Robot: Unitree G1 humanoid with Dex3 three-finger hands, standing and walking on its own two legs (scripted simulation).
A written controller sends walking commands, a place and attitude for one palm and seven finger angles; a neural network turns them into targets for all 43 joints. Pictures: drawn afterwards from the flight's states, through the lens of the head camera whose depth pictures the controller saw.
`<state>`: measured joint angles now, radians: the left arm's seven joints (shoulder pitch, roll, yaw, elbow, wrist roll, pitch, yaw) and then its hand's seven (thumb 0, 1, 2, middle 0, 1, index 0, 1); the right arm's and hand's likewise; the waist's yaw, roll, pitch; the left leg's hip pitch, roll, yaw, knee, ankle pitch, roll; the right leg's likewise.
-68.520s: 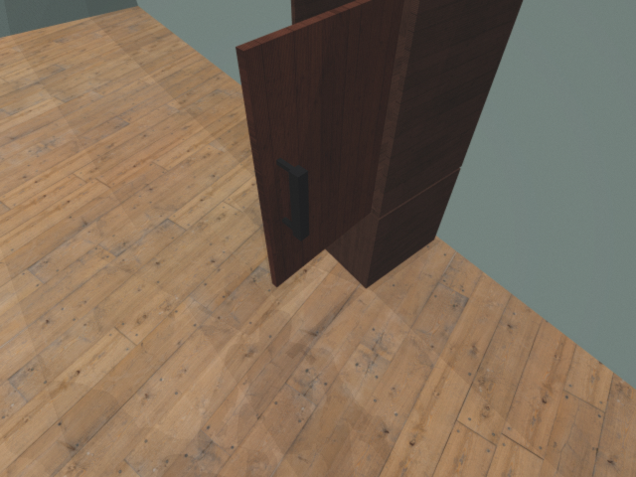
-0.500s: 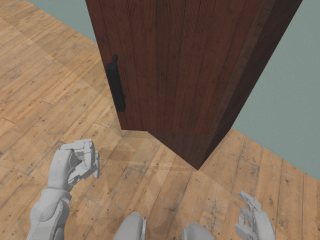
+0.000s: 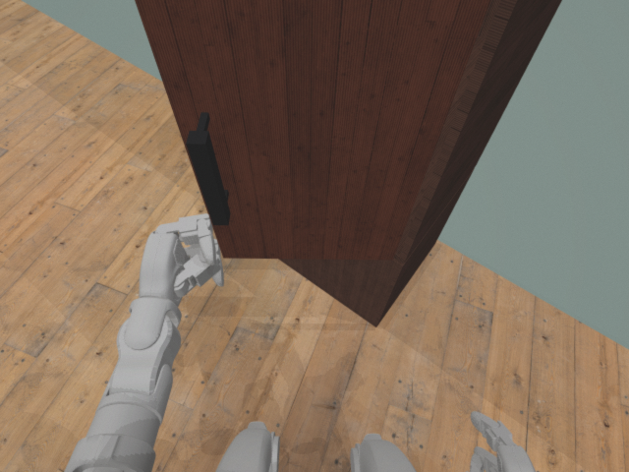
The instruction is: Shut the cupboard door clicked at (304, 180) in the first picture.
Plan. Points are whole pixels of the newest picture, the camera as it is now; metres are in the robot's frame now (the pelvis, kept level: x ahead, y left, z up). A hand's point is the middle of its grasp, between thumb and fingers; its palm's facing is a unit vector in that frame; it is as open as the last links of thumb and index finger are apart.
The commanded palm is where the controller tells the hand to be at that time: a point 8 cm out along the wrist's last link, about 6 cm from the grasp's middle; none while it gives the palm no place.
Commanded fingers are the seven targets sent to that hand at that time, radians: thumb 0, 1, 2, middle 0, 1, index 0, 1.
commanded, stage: bring the fist close to the handle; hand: left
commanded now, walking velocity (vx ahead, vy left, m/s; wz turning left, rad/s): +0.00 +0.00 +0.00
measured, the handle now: (213, 172) +0.52 +0.16 +0.04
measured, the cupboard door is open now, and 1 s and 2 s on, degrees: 37 37 20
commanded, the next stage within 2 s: push the door shut along its arc in 0.64 s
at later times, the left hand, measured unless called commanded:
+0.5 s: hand (227, 230) +0.41 +0.13 +0.05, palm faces +0.01 -1.00 -0.01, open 3.1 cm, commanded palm +0.38 +0.18 +0.05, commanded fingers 0.00 0.90 0.90 -1.30 -1.50 -1.30 -1.50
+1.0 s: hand (233, 214) +0.44 +0.12 +0.06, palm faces -0.05 -1.00 -0.03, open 3.1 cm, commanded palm +0.42 +0.18 +0.05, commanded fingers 0.00 0.90 0.90 -1.30 -1.50 -1.30 -1.50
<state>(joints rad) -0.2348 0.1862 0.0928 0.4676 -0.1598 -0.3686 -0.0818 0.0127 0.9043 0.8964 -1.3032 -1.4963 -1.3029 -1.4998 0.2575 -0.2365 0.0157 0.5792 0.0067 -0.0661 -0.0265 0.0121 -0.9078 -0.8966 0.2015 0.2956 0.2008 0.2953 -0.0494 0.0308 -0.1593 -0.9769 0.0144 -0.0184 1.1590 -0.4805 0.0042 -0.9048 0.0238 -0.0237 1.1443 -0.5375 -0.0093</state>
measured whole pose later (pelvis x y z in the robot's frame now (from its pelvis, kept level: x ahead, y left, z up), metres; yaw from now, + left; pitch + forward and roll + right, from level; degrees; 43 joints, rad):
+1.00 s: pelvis -0.01 -0.01 -0.01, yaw +0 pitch +19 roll -1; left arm -0.63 0.25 0.20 0.94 -0.12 -0.49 -0.12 0.01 0.90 0.90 -1.30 -1.50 -1.30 -1.50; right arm 0.27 -0.24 0.01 0.62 0.00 0.00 -0.01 0.01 -0.91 -0.90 0.20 0.30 0.20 0.30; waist -0.10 0.03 -0.16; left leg -1.05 0.02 -0.02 1.17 -0.47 -0.01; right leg -0.98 0.03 -0.02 1.17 -0.53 -0.02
